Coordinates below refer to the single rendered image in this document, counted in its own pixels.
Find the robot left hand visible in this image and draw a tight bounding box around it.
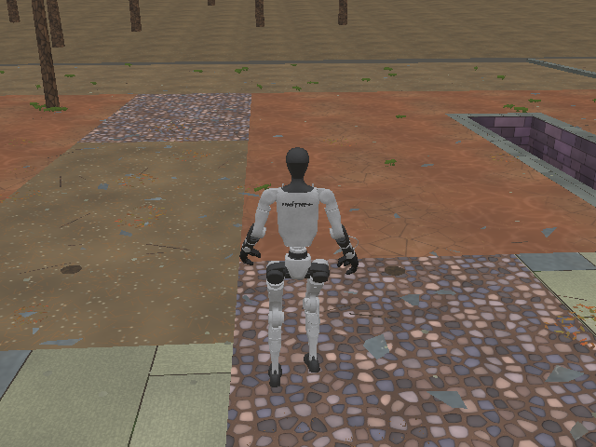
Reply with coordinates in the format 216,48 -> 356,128
239,248 -> 261,265

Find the robot right thigh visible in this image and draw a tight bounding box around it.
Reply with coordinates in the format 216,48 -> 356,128
303,259 -> 330,313

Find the robot left upper arm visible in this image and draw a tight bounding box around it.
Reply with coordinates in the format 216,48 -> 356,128
251,188 -> 278,238

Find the right robot forearm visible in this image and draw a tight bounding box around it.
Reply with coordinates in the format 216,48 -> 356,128
335,225 -> 355,259

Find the robot right upper arm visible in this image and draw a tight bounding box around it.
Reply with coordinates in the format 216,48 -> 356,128
317,188 -> 345,239

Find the robot right hand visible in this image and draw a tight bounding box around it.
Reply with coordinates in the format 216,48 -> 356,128
337,253 -> 359,275

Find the left robot foot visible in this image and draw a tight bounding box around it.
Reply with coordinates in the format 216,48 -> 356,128
268,363 -> 282,387

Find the left robot forearm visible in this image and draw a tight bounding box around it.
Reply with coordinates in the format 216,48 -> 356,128
242,223 -> 259,252

